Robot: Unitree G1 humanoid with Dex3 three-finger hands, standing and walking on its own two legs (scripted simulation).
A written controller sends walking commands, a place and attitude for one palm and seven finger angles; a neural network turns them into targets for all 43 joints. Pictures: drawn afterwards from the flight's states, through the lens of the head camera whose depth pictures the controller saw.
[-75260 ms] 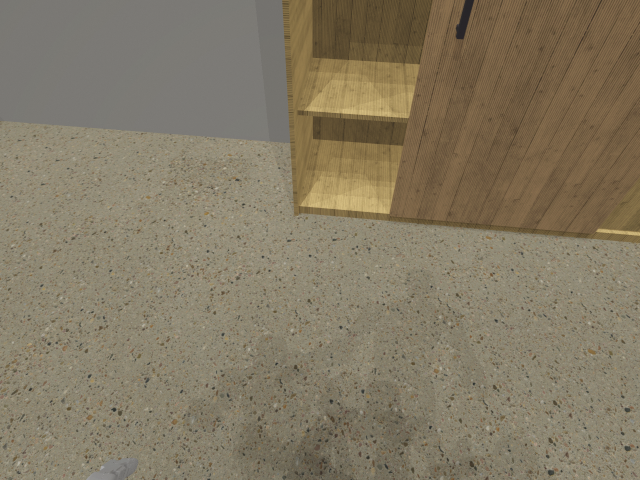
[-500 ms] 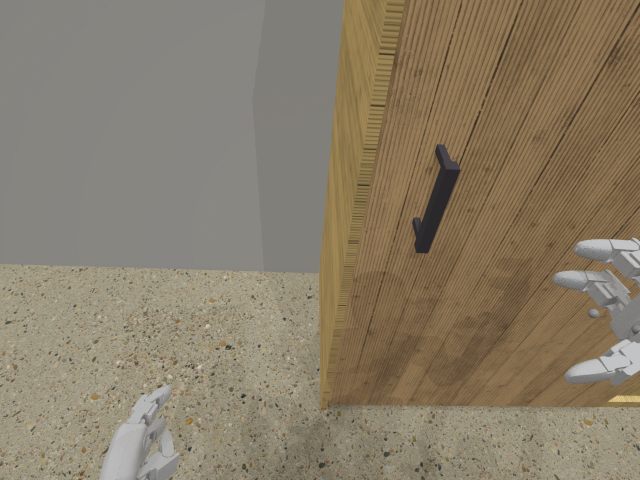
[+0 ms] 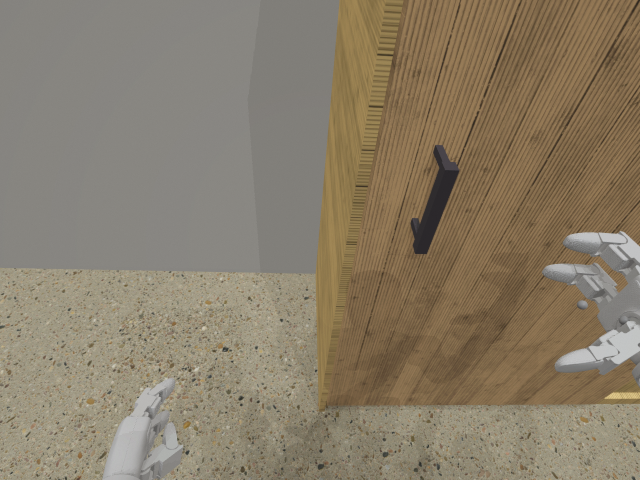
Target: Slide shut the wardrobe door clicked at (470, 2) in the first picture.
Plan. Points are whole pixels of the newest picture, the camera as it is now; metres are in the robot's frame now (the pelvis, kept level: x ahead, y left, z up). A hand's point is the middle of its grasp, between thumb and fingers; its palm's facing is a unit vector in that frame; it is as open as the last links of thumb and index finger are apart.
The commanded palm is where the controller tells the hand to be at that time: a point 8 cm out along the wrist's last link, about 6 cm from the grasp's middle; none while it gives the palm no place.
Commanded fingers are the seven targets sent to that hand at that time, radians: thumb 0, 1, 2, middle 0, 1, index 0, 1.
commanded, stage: move the hooked fingers beside the handle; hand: right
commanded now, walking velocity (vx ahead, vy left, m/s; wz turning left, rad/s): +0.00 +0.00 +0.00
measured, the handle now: (430, 202) +0.46 -0.14 +0.13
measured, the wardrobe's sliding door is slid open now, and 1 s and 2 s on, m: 0.00 0.00 0.00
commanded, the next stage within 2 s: none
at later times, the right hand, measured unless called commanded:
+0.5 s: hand (549, 282) +0.31 -0.24 +0.14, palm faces +0.01 +1.00 -0.04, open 14.0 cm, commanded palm +0.29 -0.29 +0.14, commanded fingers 0.00 0.50 -0.30 0.30 1.20 0.30 1.20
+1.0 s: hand (506, 248) +0.37 -0.21 +0.14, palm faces -0.01 +1.00 -0.02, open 14.0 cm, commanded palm +0.35 -0.27 +0.14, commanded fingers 0.00 0.50 -0.30 0.30 1.20 0.30 1.20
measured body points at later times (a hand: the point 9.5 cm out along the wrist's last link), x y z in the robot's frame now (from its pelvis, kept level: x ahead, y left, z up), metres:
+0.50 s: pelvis +0.00 -0.01 +0.00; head -0.01 +0.01 +0.45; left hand +0.16 +0.23 -0.08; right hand +0.30 -0.30 +0.15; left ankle -0.03 +0.10 -0.73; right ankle +0.03 -0.12 -0.73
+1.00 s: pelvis +0.00 -0.01 +0.00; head +0.01 +0.01 +0.45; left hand +0.13 +0.25 -0.10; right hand +0.36 -0.27 +0.14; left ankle -0.03 +0.10 -0.73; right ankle +0.03 -0.12 -0.73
